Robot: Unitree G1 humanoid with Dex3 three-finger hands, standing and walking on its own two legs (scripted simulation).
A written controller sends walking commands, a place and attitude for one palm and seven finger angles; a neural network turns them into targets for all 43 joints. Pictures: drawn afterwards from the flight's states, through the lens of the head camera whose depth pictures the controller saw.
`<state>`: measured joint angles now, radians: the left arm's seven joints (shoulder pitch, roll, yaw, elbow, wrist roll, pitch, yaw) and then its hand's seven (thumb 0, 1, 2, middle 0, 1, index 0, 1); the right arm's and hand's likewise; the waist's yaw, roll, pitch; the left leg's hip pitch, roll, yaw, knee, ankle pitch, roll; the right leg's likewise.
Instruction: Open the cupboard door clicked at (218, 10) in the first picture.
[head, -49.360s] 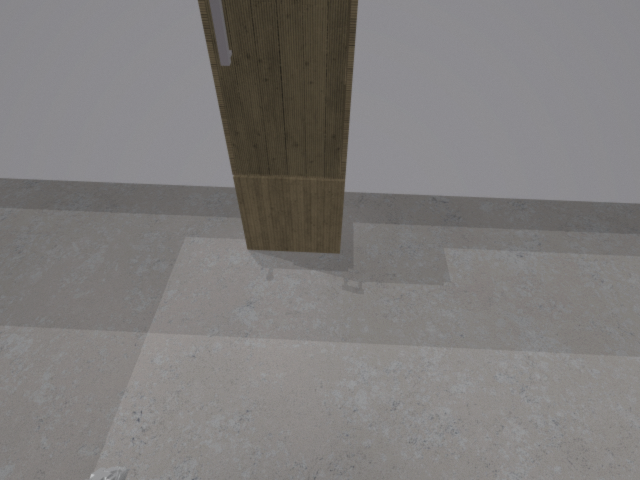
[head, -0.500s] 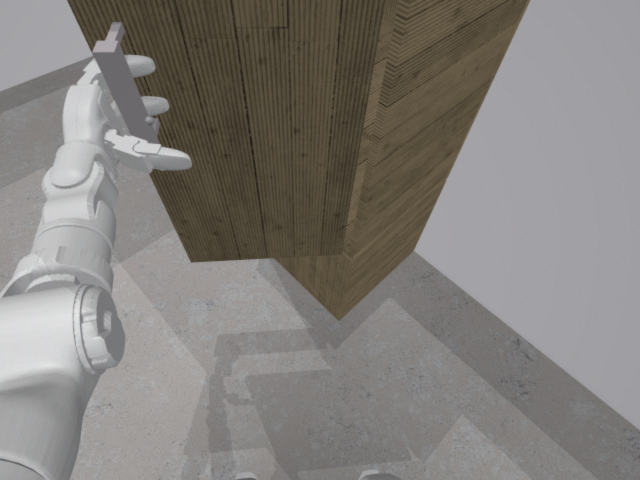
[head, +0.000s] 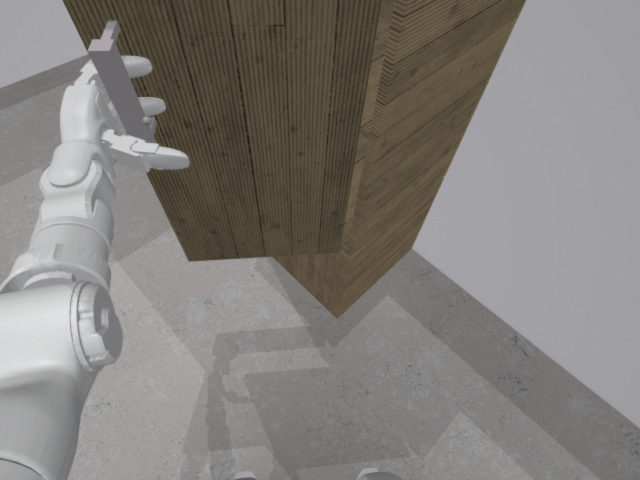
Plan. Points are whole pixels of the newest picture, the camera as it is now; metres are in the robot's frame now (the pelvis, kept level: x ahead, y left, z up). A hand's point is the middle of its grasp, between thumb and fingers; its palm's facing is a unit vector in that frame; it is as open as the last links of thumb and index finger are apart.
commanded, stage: close the thumb around the handle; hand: left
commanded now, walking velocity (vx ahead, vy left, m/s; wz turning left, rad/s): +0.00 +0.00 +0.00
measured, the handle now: (130, 93) +0.57 +0.20 +0.15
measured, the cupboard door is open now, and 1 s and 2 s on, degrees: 51 52 98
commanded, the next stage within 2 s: pull the door open along its arc in 0.68 s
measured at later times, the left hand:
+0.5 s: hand (144, 117) +0.52 +0.17 +0.15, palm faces +0.03 -1.00 +0.02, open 7.2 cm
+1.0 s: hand (147, 126) +0.51 +0.17 +0.14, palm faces +0.02 -1.00 +0.01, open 5.5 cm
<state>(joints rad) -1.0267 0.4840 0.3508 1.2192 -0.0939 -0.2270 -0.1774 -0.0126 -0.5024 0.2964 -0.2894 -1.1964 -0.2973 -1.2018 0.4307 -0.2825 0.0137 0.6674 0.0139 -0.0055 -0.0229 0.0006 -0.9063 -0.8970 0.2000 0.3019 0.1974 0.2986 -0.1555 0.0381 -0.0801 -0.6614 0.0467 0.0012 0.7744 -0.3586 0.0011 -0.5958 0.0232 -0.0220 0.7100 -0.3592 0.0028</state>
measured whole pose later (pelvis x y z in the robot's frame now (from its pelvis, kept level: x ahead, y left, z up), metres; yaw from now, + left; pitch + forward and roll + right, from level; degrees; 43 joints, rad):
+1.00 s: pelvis +0.01 +0.00 +0.00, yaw -1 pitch +14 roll -2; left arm -0.91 0.45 0.37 1.10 -0.11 -0.22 -0.19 0.00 0.75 0.81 -0.36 -1.35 -0.38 -1.35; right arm 0.44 -0.28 0.01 0.64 0.02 0.02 -0.02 0.00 -0.91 -0.90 0.20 0.30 0.20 0.30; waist -0.14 0.05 -0.10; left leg -0.64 0.05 0.02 0.76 -0.37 0.00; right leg -0.58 0.03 0.00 0.70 -0.36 0.01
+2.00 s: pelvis +0.02 -0.03 +0.02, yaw +3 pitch -2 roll +0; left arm 0.01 -0.09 -0.29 -0.14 0.00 0.23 0.57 0.01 0.69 0.74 -0.35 -1.33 -0.37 -1.34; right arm 0.17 -0.19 0.00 0.63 -0.03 0.12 0.03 0.01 -0.91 -0.90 0.20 0.30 0.19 0.30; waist -0.01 0.07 -0.03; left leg -0.23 0.04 -0.03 0.58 -0.32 -0.04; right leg -0.17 0.02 -0.05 0.57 -0.36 -0.04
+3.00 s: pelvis -0.01 -0.01 +0.02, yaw +3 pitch -3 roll +0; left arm -0.17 -0.10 -0.25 0.07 0.04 0.16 0.48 -0.01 -0.50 0.30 -0.29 -0.50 -0.26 -0.53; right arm 0.14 -0.17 0.01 0.64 -0.02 0.12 0.02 0.01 -0.91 -0.90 0.20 0.30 0.19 0.30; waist 0.02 0.03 -0.01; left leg -0.27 0.01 -0.02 0.61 -0.29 -0.01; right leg -0.22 -0.01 -0.05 0.59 -0.33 -0.01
